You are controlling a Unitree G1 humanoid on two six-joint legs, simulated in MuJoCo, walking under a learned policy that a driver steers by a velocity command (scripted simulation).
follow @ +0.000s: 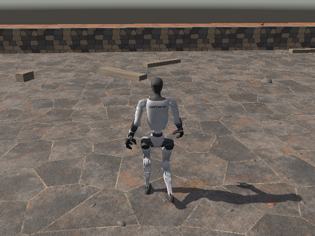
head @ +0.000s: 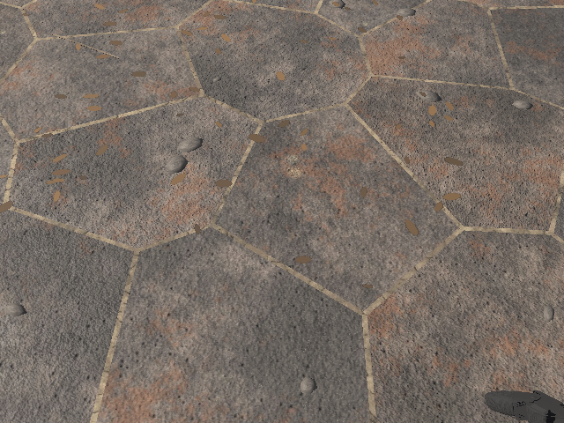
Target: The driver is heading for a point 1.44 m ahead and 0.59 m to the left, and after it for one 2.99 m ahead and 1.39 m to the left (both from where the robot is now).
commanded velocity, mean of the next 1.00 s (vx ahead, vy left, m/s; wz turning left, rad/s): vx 0.06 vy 0.00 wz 0.39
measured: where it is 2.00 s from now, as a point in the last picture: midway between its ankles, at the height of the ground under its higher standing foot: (166, 419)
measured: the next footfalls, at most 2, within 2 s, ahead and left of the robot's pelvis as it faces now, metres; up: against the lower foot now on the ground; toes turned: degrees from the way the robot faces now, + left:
right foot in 0.26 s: +0.10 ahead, -0.13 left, +0.00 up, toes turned +8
left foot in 0.62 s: +0.07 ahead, +0.14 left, +0.00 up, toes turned +19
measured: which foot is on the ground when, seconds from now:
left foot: down 0.00-0.28, up 0.30-0.60, down 0.62-1.00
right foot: up 0.00-0.24, down 0.26-0.62, up 0.64-1.00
